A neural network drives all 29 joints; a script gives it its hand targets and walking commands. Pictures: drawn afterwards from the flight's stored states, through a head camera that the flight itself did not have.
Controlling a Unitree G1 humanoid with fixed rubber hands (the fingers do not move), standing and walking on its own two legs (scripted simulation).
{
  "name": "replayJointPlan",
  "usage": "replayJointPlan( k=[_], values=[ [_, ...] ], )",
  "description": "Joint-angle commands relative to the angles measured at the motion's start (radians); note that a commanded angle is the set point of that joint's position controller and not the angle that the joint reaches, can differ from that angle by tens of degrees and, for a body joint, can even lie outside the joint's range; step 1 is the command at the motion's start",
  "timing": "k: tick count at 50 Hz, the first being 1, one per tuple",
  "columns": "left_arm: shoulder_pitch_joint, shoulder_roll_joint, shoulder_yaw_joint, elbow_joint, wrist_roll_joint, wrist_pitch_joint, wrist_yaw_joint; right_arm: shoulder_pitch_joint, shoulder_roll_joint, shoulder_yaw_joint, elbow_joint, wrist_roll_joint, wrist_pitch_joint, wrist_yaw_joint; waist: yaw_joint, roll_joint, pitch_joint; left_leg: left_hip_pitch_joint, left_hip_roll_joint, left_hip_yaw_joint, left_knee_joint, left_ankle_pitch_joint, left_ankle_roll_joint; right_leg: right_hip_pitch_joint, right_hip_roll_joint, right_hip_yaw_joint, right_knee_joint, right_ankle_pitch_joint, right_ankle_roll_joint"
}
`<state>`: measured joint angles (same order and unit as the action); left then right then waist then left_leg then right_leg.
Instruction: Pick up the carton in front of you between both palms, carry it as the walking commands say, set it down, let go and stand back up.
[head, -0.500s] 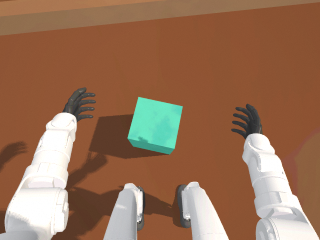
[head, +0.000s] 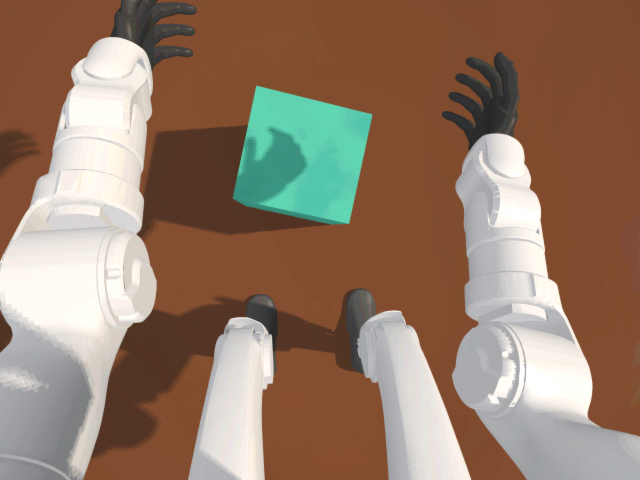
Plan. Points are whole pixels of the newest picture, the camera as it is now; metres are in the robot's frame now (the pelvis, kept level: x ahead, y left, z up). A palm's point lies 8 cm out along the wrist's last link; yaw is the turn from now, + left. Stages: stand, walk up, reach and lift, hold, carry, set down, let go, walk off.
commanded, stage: reach and lift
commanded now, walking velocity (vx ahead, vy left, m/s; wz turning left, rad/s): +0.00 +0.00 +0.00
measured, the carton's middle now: (300, 166) +0.50 +0.00 -0.51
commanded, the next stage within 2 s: none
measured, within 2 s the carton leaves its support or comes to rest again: leaves its support in 1.56 s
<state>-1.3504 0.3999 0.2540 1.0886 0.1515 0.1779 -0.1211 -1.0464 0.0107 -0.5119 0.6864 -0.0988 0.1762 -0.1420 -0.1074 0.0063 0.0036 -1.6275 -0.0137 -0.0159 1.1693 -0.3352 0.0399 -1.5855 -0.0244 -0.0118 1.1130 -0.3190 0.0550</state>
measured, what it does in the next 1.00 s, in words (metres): lowers itself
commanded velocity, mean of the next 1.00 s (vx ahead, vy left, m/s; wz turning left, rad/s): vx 0.00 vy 0.00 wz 0.00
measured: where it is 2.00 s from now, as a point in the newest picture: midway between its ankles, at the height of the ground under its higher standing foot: (316, 349)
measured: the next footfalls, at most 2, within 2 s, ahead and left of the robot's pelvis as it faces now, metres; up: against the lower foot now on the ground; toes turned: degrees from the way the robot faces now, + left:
none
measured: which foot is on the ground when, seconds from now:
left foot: down 0.00-1.00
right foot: down 0.00-1.00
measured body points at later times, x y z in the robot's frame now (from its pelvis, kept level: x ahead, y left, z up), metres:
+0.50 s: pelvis -0.04 -0.02 -0.20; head +0.32 +0.01 +0.06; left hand +0.54 +0.18 -0.37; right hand +0.48 -0.20 -0.36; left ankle +0.07 +0.09 -0.60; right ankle +0.08 -0.16 -0.60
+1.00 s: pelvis -0.04 -0.02 -0.27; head +0.34 +0.02 -0.04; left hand +0.55 +0.17 -0.45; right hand +0.50 -0.19 -0.45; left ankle +0.07 +0.09 -0.60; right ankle +0.08 -0.16 -0.60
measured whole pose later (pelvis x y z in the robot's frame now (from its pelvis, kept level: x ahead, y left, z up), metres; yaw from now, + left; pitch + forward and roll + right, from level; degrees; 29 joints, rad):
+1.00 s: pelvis -0.04 -0.02 -0.27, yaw -3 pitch +37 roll -5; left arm -1.63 0.54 -0.13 1.26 -0.22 0.08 0.01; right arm -1.45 -0.19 -0.23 1.10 0.24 0.05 -0.21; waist -0.06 -0.07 0.40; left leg -2.28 0.01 -0.05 2.22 -0.57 0.02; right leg -2.24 0.06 0.00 2.16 -0.56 0.08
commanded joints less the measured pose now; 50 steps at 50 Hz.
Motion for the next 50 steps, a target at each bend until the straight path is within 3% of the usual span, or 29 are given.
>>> replayJointPlan(
  k=[1, 6, 14, 21, 27, 35, 40, 45, 50],
  values=[
    [-0.164, 0.030, 0.030, -0.086, 0.024, -0.042, 0.015, -0.076, -0.066, -0.026, -0.065, -0.030, -0.061, 0.015, -0.008, 0.184, -0.982, 0.799, -0.024, -0.087, 0.062, 0.662, -0.043, 0.050, 0.113, -0.092, 0.059, 0.303, 0.030],
    [-0.106, 0.029, 0.028, -0.082, 0.006, -0.070, 0.046, -0.061, -0.071, -0.010, -0.035, -0.014, -0.103, 0.017, 0.024, 0.134, -0.962, 0.562, -0.030, -0.079, 0.193, 0.588, -0.043, -0.055, 0.115, -0.084, 0.204, 0.287, 0.047],
    [-0.273, 0.166, -0.140, -0.133, -0.184, -0.101, 0.090, -0.182, -0.156, 0.141, -0.025, 0.149, -0.111, -0.049, 0.017, 0.155, -1.161, 0.356, -0.019, -0.035, 0.452, 0.410, -0.047, 0.005, 0.109, -0.078, 0.467, 0.287, 0.047],
    [-0.429, 0.269, -0.239, -0.070, -0.288, -0.079, 0.091, -0.353, -0.209, 0.228, 0.002, 0.262, -0.066, -0.095, 0.022, 0.169, -1.148, 0.195, 0.001, 0.006, 0.597, 0.115, -0.044, 0.029, 0.092, -0.083, 0.619, 0.122, 0.033],
    [-0.530, 0.285, -0.288, 0.070, -0.310, -0.070, 0.081, -0.494, -0.228, 0.231, 0.116, 0.269, -0.053, -0.094, 0.018, 0.135, -0.950, 0.049, 0.028, -0.009, 0.670, -0.073, -0.033, -0.043, 0.074, -0.086, 0.716, -0.025, 0.032],
    [-0.601, 0.296, -0.340, 0.144, -0.336, -0.105, 0.084, -0.586, -0.266, 0.211, 0.245, 0.254, -0.099, -0.072, 0.007, 0.120, -0.824, 0.005, 0.046, -0.051, 0.779, -0.021, -0.035, -0.108, 0.066, -0.082, 0.850, 0.014, 0.032],
    [-0.643, 0.287, -0.384, 0.073, -0.362, -0.127, 0.108, -0.575, -0.251, 0.270, 0.331, 0.345, -0.130, -0.060, 0.044, 0.171, -0.906, 0.126, 0.046, -0.047, 0.837, 0.123, -0.039, -0.145, 0.074, -0.089, 0.906, 0.096, 0.028],
    [-0.638, 0.266, -0.367, 0.029, -0.369, -0.126, 0.132, -0.616, -0.294, 0.294, 0.298, 0.362, -0.145, -0.061, 0.056, 0.166, -0.942, 0.202, 0.037, -0.052, 0.865, 0.204, -0.044, -0.190, 0.085, -0.104, 0.931, 0.123, 0.026],
    [-0.553, 0.200, -0.377, 0.102, -0.374, -0.112, 0.125, -0.550, -0.287, 0.260, 0.338, 0.316, -0.143, -0.067, 0.017, 0.144, -0.856, 0.130, 0.027, -0.052, 0.863, 0.155, -0.052, -0.203, 0.092, -0.103, 0.920, 0.103, 0.024]
  ],
)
